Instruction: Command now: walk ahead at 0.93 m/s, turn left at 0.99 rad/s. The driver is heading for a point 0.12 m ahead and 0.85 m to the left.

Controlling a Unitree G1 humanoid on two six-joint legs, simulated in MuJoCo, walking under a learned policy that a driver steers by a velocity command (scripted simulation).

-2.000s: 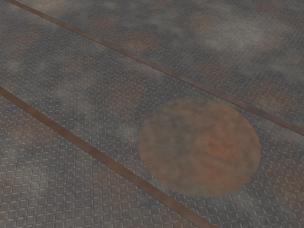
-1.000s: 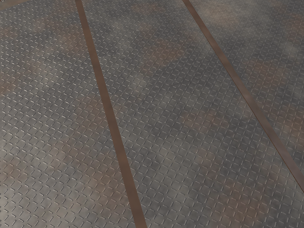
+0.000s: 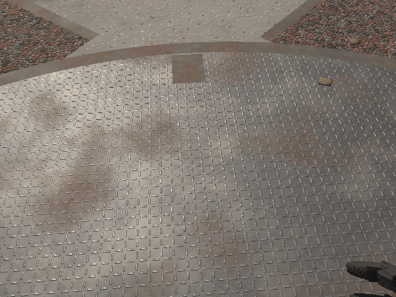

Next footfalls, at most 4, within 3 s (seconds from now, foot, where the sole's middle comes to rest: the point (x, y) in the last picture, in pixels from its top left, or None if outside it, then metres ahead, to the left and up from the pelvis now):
0.08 left None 0.26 0.10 -0.74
0.52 right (222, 217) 0.74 0.03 -0.74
1.00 left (107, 176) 0.87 0.50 -0.74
1.42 right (56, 107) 1.21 0.83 -0.74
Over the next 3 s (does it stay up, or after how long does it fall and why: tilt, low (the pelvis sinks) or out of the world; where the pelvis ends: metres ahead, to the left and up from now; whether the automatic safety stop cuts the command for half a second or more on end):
stays up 0.64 1.72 0.04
